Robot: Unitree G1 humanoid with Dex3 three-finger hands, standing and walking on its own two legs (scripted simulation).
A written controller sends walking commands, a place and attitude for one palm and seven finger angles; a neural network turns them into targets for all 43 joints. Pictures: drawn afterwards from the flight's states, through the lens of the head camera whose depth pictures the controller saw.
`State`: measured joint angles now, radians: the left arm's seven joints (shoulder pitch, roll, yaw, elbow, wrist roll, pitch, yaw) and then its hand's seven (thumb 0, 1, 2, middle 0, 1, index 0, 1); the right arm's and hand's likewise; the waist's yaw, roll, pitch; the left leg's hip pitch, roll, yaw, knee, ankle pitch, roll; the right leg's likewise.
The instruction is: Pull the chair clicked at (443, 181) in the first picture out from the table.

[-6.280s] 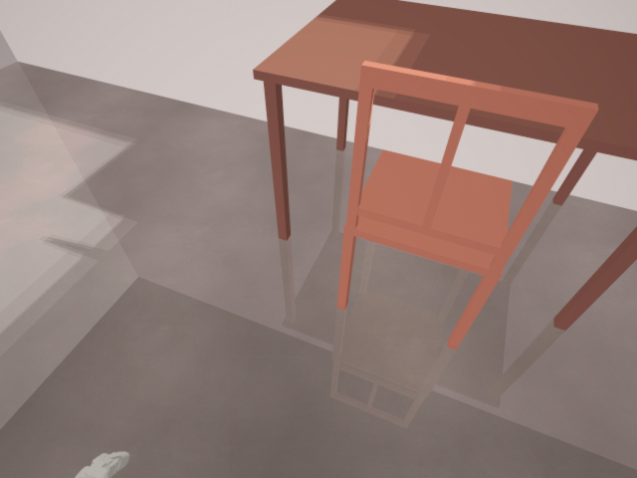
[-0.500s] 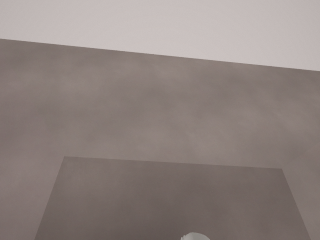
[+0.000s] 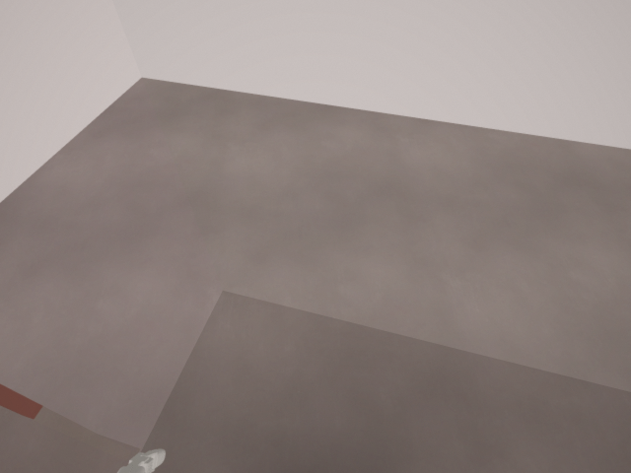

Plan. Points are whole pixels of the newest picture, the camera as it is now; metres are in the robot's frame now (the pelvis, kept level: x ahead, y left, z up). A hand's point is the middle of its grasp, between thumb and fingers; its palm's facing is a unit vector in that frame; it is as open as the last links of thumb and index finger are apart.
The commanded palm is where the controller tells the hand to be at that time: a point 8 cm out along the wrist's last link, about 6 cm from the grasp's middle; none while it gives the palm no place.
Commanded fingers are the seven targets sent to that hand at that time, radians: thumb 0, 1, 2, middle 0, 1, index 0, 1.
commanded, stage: turn to face it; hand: left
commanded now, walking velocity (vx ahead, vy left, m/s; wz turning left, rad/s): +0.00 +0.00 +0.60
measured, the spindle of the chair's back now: out of the picture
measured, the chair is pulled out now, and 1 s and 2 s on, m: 0.00 0.00 0.00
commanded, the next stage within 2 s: none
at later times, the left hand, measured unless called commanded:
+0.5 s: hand out of the picture -0.09 +0.19 -0.17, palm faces +0.39 -0.88 -0.25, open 7.4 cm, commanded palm none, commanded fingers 0.00 0.90 0.90 -0.20 -0.30 -0.20 -0.30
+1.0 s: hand out of the picture -0.01 +0.26 -0.14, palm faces +0.57 -0.78 -0.27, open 7.4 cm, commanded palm none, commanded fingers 0.00 0.90 0.90 -0.20 -0.30 -0.20 -0.30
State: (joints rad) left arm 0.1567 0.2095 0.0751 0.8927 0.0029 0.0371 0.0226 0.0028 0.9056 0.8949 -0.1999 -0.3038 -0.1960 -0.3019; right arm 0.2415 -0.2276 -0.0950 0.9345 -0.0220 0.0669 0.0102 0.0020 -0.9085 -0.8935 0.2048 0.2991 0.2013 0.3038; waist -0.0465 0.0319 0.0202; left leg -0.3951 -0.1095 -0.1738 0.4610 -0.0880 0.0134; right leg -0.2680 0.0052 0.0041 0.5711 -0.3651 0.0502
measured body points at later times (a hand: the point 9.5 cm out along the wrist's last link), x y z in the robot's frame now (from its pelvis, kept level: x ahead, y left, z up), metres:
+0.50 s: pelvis -0.02 +0.00 +0.00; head +0.03 +0.02 +0.45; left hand -0.11 +0.24 -0.15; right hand +0.18 -0.20 -0.14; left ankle -0.08 +0.12 -0.72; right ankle -0.01 -0.12 -0.73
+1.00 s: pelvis -0.02 +0.01 +0.00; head +0.01 +0.02 +0.45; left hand -0.04 +0.30 -0.12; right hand +0.15 -0.18 -0.15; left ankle -0.07 +0.11 -0.73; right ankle +0.06 -0.10 -0.71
